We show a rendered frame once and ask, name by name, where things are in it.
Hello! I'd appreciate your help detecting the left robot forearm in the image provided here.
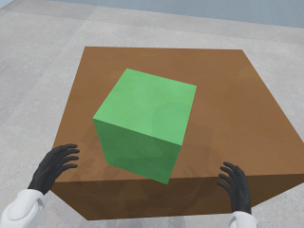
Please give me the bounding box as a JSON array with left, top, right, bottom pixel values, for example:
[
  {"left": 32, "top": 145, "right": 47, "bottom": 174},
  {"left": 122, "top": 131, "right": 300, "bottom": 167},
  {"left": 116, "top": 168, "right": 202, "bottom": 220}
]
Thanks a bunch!
[{"left": 0, "top": 189, "right": 47, "bottom": 228}]

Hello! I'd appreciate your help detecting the pedestal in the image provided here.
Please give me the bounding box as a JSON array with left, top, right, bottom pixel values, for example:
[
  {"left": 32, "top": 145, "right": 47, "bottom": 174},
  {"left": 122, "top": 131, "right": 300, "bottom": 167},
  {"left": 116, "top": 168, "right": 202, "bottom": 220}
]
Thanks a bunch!
[{"left": 49, "top": 47, "right": 304, "bottom": 220}]

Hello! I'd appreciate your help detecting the carton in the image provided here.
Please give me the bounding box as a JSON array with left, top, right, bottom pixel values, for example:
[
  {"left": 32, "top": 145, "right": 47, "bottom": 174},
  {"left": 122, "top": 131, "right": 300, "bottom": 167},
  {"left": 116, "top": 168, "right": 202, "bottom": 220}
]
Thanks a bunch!
[{"left": 92, "top": 68, "right": 197, "bottom": 184}]

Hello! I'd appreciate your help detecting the right robot forearm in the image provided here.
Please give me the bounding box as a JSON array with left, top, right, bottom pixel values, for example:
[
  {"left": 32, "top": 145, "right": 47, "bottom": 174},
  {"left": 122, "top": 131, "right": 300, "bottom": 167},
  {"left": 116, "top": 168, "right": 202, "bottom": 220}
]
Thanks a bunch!
[{"left": 228, "top": 211, "right": 258, "bottom": 228}]

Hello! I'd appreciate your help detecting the robot left hand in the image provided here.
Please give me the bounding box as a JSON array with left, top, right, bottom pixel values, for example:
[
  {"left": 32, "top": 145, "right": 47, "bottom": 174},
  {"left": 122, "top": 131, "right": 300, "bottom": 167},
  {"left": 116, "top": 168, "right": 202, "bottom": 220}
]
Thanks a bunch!
[{"left": 28, "top": 143, "right": 80, "bottom": 195}]

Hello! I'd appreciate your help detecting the robot right hand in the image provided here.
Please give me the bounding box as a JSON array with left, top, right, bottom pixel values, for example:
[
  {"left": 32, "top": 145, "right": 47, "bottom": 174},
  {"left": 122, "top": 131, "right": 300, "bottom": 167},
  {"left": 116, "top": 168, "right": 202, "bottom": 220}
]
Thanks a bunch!
[{"left": 217, "top": 161, "right": 252, "bottom": 215}]

